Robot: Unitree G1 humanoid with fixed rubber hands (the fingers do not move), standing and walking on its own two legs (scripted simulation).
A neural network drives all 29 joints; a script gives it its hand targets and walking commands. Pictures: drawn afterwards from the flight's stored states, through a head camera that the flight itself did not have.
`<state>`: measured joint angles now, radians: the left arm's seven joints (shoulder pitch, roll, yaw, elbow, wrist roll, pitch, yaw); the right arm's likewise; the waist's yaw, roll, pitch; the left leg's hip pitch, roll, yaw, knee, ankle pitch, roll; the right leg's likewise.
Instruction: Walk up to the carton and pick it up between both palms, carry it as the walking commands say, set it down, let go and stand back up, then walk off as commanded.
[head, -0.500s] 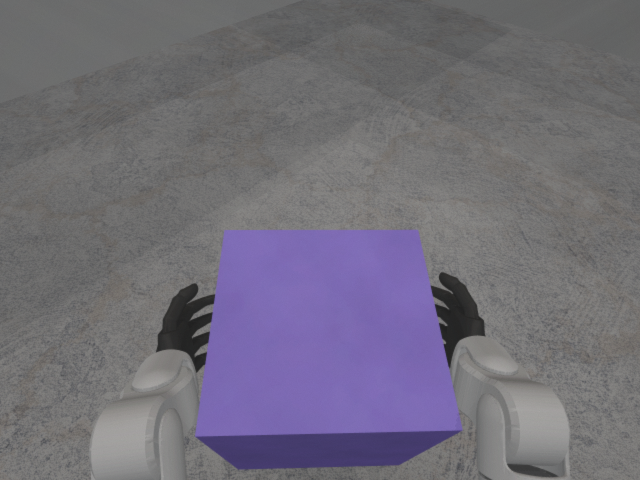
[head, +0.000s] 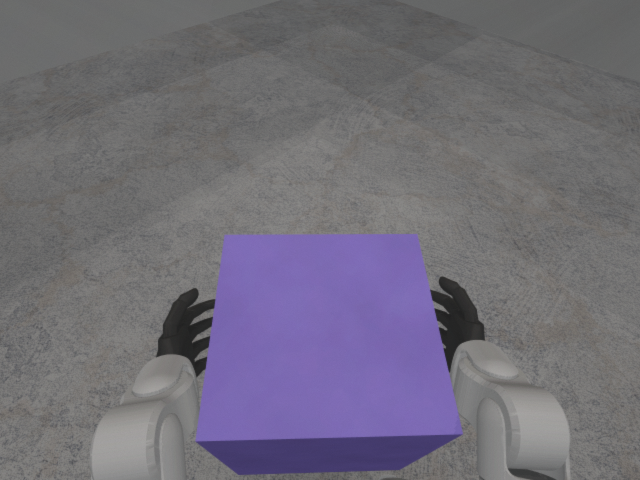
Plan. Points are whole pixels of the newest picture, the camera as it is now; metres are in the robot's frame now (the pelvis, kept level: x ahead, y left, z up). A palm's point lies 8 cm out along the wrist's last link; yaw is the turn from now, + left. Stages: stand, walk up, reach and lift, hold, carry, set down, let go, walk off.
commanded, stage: carry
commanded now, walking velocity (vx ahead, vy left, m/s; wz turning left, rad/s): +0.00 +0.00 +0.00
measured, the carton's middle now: (320, 364) +0.25 +0.01 +0.03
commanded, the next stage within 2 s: none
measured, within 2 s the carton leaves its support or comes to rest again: neither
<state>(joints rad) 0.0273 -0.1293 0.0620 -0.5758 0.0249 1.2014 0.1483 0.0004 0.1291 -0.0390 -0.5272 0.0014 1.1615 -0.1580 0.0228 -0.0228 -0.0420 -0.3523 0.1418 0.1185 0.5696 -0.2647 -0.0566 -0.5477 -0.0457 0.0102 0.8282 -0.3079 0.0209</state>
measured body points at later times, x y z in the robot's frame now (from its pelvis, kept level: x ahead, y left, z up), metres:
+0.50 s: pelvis -0.06 -0.13 +0.00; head -0.09 -0.12 +0.45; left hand +0.18 +0.03 +0.08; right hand +0.19 -0.27 +0.09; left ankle -0.06 -0.01 -0.73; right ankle +0.04 -0.20 -0.73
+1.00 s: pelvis -0.11 -0.16 +0.00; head -0.14 -0.16 +0.45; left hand +0.13 -0.01 +0.08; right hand +0.14 -0.31 +0.09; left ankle -0.06 -0.01 -0.73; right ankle +0.04 -0.20 -0.72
